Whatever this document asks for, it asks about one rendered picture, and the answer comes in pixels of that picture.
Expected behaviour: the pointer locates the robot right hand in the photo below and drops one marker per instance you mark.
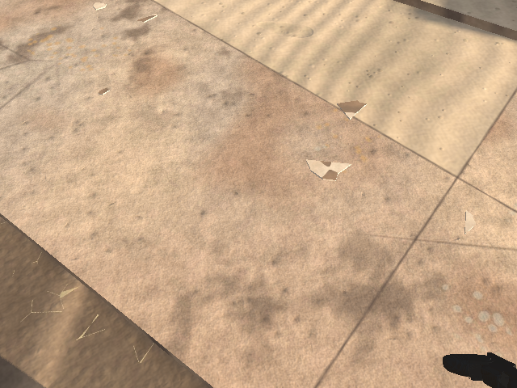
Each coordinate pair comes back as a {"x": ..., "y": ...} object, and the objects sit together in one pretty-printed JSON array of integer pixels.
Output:
[{"x": 493, "y": 370}]

